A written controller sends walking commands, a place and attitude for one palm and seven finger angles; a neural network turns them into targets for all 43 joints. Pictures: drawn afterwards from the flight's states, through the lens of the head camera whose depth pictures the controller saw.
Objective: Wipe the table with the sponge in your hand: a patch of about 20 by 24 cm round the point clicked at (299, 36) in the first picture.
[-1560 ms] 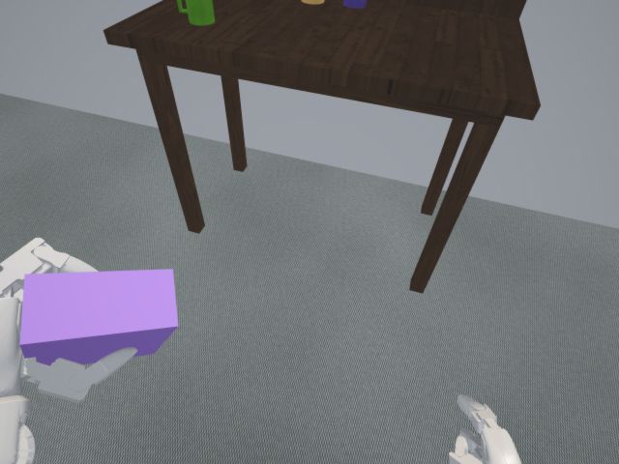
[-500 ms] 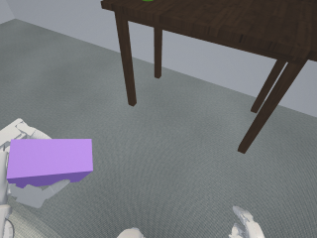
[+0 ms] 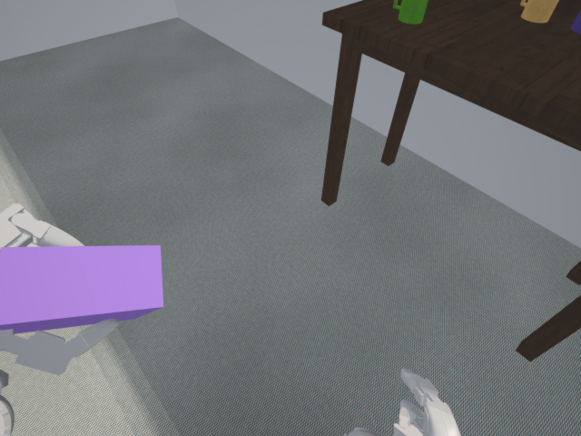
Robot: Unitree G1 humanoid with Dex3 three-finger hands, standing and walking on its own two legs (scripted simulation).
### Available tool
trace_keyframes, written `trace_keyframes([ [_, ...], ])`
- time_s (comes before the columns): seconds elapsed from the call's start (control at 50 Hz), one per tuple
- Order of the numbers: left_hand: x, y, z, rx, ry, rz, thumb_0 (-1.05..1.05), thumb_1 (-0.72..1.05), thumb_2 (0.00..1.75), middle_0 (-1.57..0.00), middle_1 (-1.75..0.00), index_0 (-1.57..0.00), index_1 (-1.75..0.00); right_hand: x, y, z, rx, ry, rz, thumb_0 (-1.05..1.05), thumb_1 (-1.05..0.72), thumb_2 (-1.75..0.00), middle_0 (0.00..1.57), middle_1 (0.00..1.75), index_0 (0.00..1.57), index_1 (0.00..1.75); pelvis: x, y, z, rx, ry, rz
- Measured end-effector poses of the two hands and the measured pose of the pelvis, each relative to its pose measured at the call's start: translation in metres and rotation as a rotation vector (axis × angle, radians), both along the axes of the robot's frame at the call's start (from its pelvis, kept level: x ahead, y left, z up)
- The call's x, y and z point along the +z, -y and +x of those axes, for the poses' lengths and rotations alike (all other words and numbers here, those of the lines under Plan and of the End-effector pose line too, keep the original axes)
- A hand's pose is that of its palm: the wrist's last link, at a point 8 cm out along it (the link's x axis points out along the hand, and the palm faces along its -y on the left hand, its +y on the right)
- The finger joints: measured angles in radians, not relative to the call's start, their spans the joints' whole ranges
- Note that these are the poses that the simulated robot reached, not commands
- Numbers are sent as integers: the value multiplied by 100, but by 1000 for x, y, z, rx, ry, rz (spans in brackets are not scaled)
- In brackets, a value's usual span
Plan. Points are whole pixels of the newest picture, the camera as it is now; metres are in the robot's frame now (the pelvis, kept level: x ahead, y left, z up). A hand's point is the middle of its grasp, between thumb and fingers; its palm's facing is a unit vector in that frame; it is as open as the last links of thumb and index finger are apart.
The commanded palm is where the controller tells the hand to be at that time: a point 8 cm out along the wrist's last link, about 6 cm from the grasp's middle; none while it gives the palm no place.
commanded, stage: walk to a spot facing it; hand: left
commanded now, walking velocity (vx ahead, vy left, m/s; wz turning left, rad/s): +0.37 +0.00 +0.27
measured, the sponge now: (104, 289) +0.21 +0.20 +0.18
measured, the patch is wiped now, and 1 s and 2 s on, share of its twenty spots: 0.00 0.00 0.00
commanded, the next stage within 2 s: none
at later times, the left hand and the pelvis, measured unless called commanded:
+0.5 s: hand (125, 224) +0.28 +0.20 +0.19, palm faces +0.51 -0.69 -0.52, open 10.0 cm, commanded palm +0.22 +0.24 +0.18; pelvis +0.11 -0.06 +0.01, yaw +11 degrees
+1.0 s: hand (126, 158) +0.38 +0.24 +0.20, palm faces +0.63 -0.58 -0.52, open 10.0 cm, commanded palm +0.33 +0.27 +0.18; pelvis +0.27 -0.05 +0.00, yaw +20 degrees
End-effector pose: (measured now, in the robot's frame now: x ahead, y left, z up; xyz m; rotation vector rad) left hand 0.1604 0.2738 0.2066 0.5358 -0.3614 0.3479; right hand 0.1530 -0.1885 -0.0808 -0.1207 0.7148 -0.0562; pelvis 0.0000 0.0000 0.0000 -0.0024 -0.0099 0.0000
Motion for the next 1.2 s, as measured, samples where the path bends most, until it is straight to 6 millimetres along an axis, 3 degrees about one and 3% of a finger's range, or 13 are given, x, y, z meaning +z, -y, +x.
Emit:
trace_keyframes([
  [0.08,-7,12,6,84,-60,43,-1,-48,99,-75,-133,-75,-134,-24,8,19,49,-36,41,1,-90,-90,21,30,20,30,-8,20,19,28,6,16],
  [0.16,-25,24,18,160,-103,-2,-1,-48,99,-75,-133,-75,-134,-47,35,40,100,-106,7,1,-90,-90,21,30,20,30,-16,38,31,92,31,26],
  [0.26,-30,42,32,166,-176,-41,-1,-48,99,-76,-133,-75,-134,-30,78,68,87,-129,-71,2,-91,-90,21,30,20,30,-1,52,49,112,24,60],
  [0.36,-10,51,51,138,-168,20,-1,-48,99,-76,-133,-75,-134,-6,110,99,71,-110,-142,2,-91,-90,20,30,20,30,11,63,72,153,-4,74],
  [0.44,6,48,65,159,-123,58,-1,-48,99,-76,-133,-76,-134,4,120,127,74,-97,-172,1,-91,-90,20,30,20,30,13,65,94,173,-25,75],
  [0.56,0,30,84,241,-98,17,-1,-48,99,-76,-133,-76,-134,4,101,169,108,-98,-168,1,-91,-90,20,30,19,30,9,57,133,203,-36,65],
  [0.66,-20,9,107,292,-50,-52,-1,-48,99,-76,-133,-76,-134,-4,61,211,169,-83,-159,1,-91,-90,20,30,19,30,-4,41,169,213,-30,71],
  [0.74,-29,-3,141,258,23,-40,-1,-48,99,-76,-133,-76,-134,-14,26,246,186,-15,-111,1,-91,-90,20,30,20,30,-21,31,187,238,9,63],
  [0.8,-20,-7,162,233,21,-5,-1,-48,99,-76,-133,-76,-134,-11,0,263,236,-17,-48,1,-91,-90,20,30,20,30,-16,35,200,283,9,43],
  [0.88,5,0,166,239,13,59,-1,-48,99,-76,-133,-76,-134,-5,-17,282,276,-31,11,1,-91,-90,21,30,20,30,-3,39,224,301,-16,5],
  [0.98,14,12,166,335,-51,81,-1,-48,99,-76,-133,-76,-134,-11,-11,313,328,-74,21,1,-90,-90,21,30,20,30,4,49,265,333,-35,-23],
  [1.1,-22,24,192,502,-84,-10,-1,-48,99,-76,-133,-76,-134,-43,21,374,394,-114,-52,1,-90,-90,21,30,20,30,-14,71,311,418,-13,-2],
  [1.2,-32,30,225,513,-120,-98,-1,-48,99,-76,-134,-76,-134,-29,41,431,415,-109,-145,2,-91,-90,21,30,20,30,-4,74,339,464,-4,34],
])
